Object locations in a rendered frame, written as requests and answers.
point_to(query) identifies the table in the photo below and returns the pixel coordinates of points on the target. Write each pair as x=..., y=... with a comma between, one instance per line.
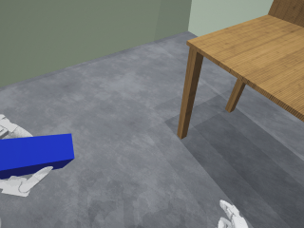
x=265, y=53

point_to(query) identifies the right robot hand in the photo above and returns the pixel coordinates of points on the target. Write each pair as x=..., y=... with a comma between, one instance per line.
x=233, y=214

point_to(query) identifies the left robot hand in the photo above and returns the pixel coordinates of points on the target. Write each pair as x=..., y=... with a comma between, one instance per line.
x=18, y=186

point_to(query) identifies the sponge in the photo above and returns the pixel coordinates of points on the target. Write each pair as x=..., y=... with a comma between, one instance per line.
x=28, y=155

